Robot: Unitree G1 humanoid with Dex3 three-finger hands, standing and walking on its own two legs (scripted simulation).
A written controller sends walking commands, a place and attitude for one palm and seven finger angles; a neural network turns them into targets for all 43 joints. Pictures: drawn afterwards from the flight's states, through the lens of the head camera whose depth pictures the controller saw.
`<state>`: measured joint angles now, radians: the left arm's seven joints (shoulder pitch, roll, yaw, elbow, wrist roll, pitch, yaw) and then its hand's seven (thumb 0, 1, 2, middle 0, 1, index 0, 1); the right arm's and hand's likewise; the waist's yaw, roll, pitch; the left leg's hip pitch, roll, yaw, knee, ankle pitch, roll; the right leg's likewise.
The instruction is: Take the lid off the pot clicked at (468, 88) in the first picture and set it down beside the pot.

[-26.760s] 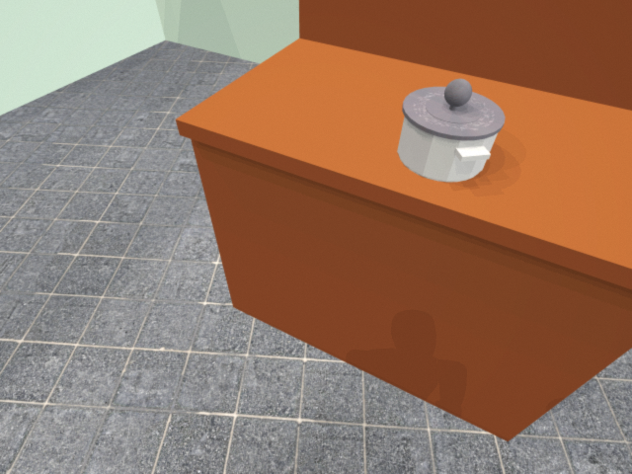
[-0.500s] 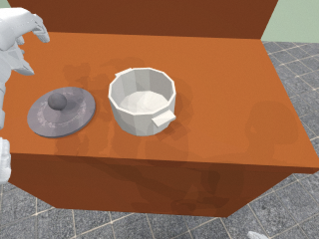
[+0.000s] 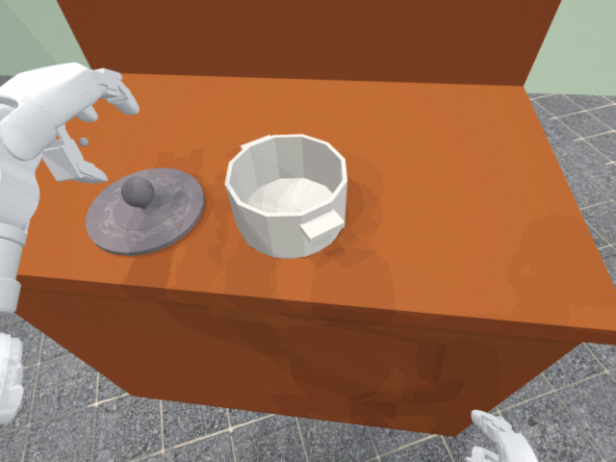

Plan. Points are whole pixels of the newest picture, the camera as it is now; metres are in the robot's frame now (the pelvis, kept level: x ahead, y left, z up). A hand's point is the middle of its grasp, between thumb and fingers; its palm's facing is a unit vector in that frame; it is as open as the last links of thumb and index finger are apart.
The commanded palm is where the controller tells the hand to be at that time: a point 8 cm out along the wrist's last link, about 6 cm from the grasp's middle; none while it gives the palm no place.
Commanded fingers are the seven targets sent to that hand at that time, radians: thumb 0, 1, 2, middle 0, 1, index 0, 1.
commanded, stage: draw the hand back to the body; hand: left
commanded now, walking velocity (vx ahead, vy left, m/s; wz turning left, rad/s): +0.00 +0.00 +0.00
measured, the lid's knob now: (138, 192) +0.47 +0.29 +0.08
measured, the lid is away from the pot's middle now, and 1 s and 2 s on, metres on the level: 0.23 0.23 0.23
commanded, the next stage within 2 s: step back with the hand held close in 1.74 s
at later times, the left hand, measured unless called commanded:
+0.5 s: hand (99, 121) +0.37 +0.21 +0.28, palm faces +0.45 -0.86 -0.22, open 9.9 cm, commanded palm +0.31 +0.25 +0.27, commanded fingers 0.00 0.44 0.89 -0.32 -0.45 -0.32 -0.45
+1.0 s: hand (65, 188) +0.29 +0.21 +0.27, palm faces +0.47 -0.86 -0.21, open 7.7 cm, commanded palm +0.24 +0.25 +0.26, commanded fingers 0.00 0.90 0.90 -0.20 -0.30 -0.20 -0.30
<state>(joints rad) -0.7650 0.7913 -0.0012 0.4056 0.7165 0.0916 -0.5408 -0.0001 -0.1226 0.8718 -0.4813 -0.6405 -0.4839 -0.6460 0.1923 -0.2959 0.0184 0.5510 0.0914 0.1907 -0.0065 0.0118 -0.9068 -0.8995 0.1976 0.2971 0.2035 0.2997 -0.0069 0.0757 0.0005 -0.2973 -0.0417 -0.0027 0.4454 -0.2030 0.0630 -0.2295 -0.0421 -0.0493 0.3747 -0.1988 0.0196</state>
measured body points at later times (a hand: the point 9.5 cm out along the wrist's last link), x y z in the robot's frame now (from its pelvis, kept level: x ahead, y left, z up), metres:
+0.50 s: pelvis +0.03 -0.05 +0.00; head +0.03 -0.07 +0.45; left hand +0.34 +0.25 +0.29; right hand +0.17 -0.31 -0.10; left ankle +0.01 +0.08 -0.74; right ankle -0.01 -0.15 -0.74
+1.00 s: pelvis +0.02 -0.04 +0.00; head +0.00 -0.06 +0.45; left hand +0.26 +0.25 +0.28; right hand +0.21 -0.27 -0.08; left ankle +0.01 +0.08 -0.74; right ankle -0.01 -0.15 -0.74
